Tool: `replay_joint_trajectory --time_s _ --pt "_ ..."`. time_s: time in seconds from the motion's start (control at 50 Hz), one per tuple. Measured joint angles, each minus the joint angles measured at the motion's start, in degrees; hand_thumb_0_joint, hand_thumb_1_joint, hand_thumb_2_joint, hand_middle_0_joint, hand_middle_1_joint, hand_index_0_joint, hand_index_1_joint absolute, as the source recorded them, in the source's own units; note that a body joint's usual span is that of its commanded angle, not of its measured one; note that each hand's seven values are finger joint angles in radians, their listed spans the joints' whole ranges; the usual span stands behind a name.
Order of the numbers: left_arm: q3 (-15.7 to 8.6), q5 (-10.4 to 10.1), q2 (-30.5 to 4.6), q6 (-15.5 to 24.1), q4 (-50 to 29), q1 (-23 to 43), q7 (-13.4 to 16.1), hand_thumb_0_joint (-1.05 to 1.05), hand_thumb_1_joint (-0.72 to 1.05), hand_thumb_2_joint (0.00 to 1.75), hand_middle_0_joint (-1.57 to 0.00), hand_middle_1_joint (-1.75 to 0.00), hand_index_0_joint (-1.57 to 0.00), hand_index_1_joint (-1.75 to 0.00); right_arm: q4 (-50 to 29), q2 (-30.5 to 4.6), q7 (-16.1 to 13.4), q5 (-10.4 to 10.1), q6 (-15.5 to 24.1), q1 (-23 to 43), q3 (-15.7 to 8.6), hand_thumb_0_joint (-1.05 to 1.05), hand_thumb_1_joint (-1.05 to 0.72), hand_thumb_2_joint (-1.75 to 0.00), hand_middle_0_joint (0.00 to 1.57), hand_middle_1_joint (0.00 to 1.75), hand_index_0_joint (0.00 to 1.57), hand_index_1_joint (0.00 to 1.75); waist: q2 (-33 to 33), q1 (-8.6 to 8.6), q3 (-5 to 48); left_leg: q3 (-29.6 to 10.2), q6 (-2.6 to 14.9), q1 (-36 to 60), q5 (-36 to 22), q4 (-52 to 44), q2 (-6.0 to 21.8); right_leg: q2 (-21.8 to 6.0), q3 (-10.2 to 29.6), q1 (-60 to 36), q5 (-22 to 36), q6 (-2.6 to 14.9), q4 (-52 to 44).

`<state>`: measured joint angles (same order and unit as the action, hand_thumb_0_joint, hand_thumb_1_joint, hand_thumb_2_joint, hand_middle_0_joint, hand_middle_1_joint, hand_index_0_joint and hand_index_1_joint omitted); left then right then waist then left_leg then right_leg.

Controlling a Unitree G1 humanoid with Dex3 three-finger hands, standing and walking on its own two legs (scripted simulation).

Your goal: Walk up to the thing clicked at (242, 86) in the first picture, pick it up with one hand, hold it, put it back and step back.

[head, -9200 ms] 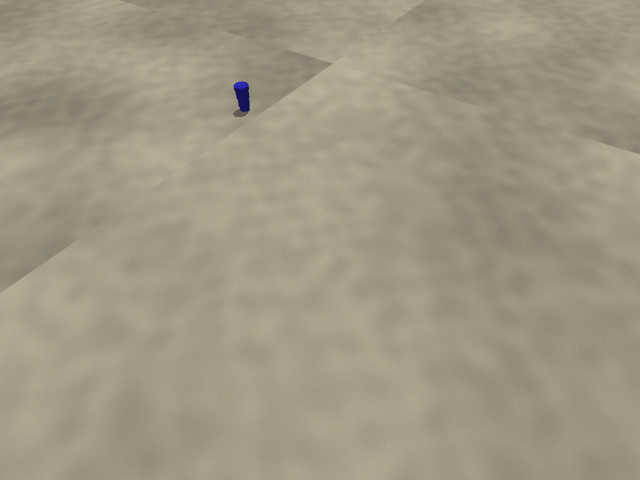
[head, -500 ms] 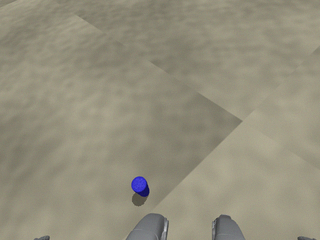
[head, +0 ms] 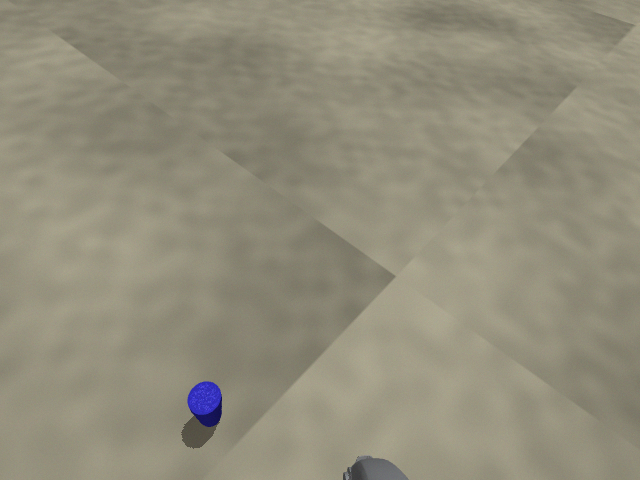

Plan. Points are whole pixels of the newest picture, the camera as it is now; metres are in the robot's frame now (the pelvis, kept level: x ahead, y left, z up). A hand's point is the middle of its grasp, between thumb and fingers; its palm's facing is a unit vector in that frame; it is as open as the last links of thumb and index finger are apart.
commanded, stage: walk up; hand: left
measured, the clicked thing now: (207, 407) +0.42 +0.25 -0.67
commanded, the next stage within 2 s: none
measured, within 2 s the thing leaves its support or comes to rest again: neither
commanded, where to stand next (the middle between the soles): +0.09 +0.02 m, yaw -1 degrees
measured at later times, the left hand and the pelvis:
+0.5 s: hand out of the picture +0.15 +0.27 -0.13, palm faces -0.08 -0.86 -0.50, open 7.4 cm; pelvis +0.08 -0.02 -0.01, yaw -3 degrees
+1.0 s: hand out of the picture +0.12 +0.25 -0.15, palm faces -0.11 -0.92 -0.38, open 7.4 cm; pelvis +0.04 -0.01 +0.00, yaw -4 degrees
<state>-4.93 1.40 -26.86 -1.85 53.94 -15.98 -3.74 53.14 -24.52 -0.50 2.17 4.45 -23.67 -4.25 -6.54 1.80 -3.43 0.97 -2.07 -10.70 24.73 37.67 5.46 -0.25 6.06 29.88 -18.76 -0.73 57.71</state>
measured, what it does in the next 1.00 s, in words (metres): steps on the spot: right foot, then left foot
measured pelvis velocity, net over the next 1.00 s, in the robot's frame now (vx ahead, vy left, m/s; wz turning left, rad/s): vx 0.04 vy -0.01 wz -0.08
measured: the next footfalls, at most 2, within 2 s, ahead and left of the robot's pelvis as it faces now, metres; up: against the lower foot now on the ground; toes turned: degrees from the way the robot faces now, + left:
right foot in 0.10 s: +0.13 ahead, -0.17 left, +0.00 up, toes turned -2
left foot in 0.52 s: +0.15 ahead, +0.12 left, +0.00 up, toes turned -7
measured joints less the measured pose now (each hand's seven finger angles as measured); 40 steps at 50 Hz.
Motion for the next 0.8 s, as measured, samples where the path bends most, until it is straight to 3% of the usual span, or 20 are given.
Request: replay_joint_trajectory --time_s 0.08,0.12,0.14,0.18,0.24,0.3,0.38,0.52,0.54,0.58,0.64,0.7,0.74,0.8 --pt "0.88 -0.58 1.18 1.51 -0.8 0.91 -0.75 0.01 0.9 0.9 -0.21 -0.3 -0.2 -0.3 -1.09 -2.86 0.57 0.27 -0.32 0.05 -0.58 0.0 -0.9 -0.9 0.21 0.3 0.21 0.3 2.09 0.23 -1.19 0.75 -0.51 1.65 1.7 0.14 2.52 -2.2 -4.61 -5.3 -3.28 1.33 -14.15" --pt "0.86 -0.77 2.11 3.33 -1.82 1.59 -0.52 0.01 0.9 0.9 -0.21 -0.3 -0.2 -0.3 -1.43 -4.19 0.56 0.35 -1.25 0.7 -0.78 0.0 -0.9 -0.9 0.21 0.3 0.21 0.3 5.4 0.33 -2.96 -1.45 2.36 -0.34 3.53 7.0 4.97 -0.47 -7.02 -7.49 2.82 0.59 -16.58" --pt "0.83 -0.61 2.34 4.26 -2.66 1.64 -0.13 0.01 0.9 0.9 -0.21 -0.3 -0.2 -0.3 -1.43 -4.18 0.45 0.13 -1.85 1.21 -0.7 0.0 -0.9 -0.9 0.21 0.3 0.21 0.3 6.38 0.2 -3.93 -3.7 3.53 -2.45 4.36 13.19 4.71 0.16 -7.81 -7.88 2.01 0.59 -15.04" --pt "1.19 -0.68 2.7 5.25 -3.5 0.83 0.6 0.01 0.9 0.9 -0.21 -0.3 -0.2 -0.3 -1.08 -3.11 0.32 -0.33 -3.18 2.76 -0.25 0.0 -0.9 -0.9 0.21 0.3 0.21 0.3 6.15 -0.82 -3.92 -6.03 4.25 -7.19 6.05 24.26 0.29 -0.16 -7.28 -8.59 0.12 1.02 -13.72" --pt "2.41 -1.25 4.15 5.27 -3.29 -0.68 1.23 0.01 0.9 0.9 -0.21 -0.3 -0.2 -0.3 -1.84 -2.32 0.8 -1.13 -3.37 5.48 0.32 0.01 -0.9 -0.9 0.2 0.29 0.2 0.3 7.98 -1.61 -3.41 -4.64 4.6 -13.78 2.01 29.95 -2.43 -0.04 -6.72 -12.12 1.08 1.63 -18.32" --pt "3.46 -1.44 4.61 5.91 -3.23 -2.17 2.24 0.01 0.9 0.9 -0.21 -0.3 -0.21 -0.3 -3.96 -1.73 1.16 -1.4 -2.88 7.44 0.76 0.0 -0.9 -0.9 0.2 0.29 0.2 0.3 10.14 -2.18 -3.37 -2.44 4.02 -18.39 -1.74 26.07 -2.25 0.16 -6.12 -14.33 2.07 1.57 -21.69" --pt "3.98 -1.53 4.21 6.26 -3.26 -2.17 4.21 0.01 0.9 0.9 -0.21 -0.3 -0.21 -0.3 -5.36 -0.55 1.2 -1.44 -4.25 10.48 0.85 0.0 -0.9 -0.9 0.21 0.29 0.21 0.3 12.37 -2.79 -4.87 -2.45 3.12 -20.62 -5.28 18.55 -1.7 0.48 -5.51 -14.51 1.28 1.04 -21.32" --pt "3.94 -2.2 2.01 4.29 -6.39 0.57 6.3 0.01 0.9 0.9 -0.21 -0.3 -0.21 -0.3 -5.95 1.8 1.52 -1.53 -6.13 13.68 1.22 0.0 -0.9 -0.9 0.21 0.3 0.21 0.3 10.52 -2.94 -6.4 -1.76 3.24 -14.44 -8.26 6.93 -3.77 -1.68 -4.46 -8.96 -3.82 -0.72 -12.35" --pt "3.83 -2.44 1.47 3.91 -6.51 1.73 6.49 0.01 0.9 0.9 -0.21 -0.3 -0.21 -0.3 -5.75 2.33 1.42 -1.33 -5.95 14.14 1.06 0.0 -0.9 -0.9 0.21 0.3 0.21 0.3 9.06 -2.6 -6.99 -1.41 2.21 -13.85 -7.23 5.86 -4.93 -2.91 -4.15 -7.9 -4.75 -0.91 -10.22" --pt "3.44 -3.1 1.26 3.07 -6.73 4.5 7.05 0.01 0.9 0.9 -0.21 -0.3 -0.2 -0.3 -5.9 2.93 1.51 -1.02 -5.75 15.32 1.19 0.0 -0.9 -0.9 0.21 0.3 0.21 0.3 7.05 -2.84 -9.12 -0.43 2.11 -14.21 -7.09 6.89 -6.01 -3.06 -1.94 -5.51 -6.39 0.29 -5.06" --pt "3.81 -3.19 1.9 2.52 -6.58 6.68 7.67 0.01 0.9 0.9 -0.21 -0.3 -0.2 -0.3 -6.5 3.05 1.67 -1.44 -5.76 16.47 1.48 0.0 -0.9 -0.9 0.21 0.3 0.21 0.3 7.6 -2.21 -10.21 -1.06 2.86 -14.92 -7.47 7.79 -4.64 0.52 -2.09 -2.96 -14.35 1.72 3.51" --pt "3.68 -2.98 2.03 2.13 -5.94 7.06 6.9 0.01 0.9 0.9 -0.21 -0.3 -0.2 -0.3 -7.09 3.46 1.28 -1.41 -5.94 16.89 1.79 0.0 -0.9 -0.9 0.21 0.3 0.21 0.3 6.5 -1.64 -8.83 -0.56 2.86 -15.65 -8.63 6.74 -4.27 1.6 -2.87 -2.3 -13.59 2.63 7.16" --pt "3.59 -2.61 2.54 2.06 -5.36 6.96 6.39 0.01 0.9 0.9 -0.21 -0.3 -0.2 -0.3 -7.13 3.03 1.12 -1.29 -5.71 16.9 1.95 0.0 -0.9 -0.9 0.21 0.3 0.21 0.3 6.3 -1.51 -7.8 -0.19 2.8 -16.25 -9.06 6.6 -4.03 1.22 -4.48 -4.28 -12.37 2.65 3.81" --pt "3.38 -1.74 3.3 2.62 -4.16 5.71 5.62 0.01 0.9 0.9 -0.21 -0.3 -0.2 -0.3 -6.75 2.2 1.04 -1.05 -5.65 16.83 2.09 0.0 -0.9 -0.9 0.21 0.3 0.21 0.3 6.15 -1.69 -5.88 0.81 2.52 -17.27 -8.85 7.79 -3.44 0.7 -6.2 -10.2 -10.26 2.36 -8.76"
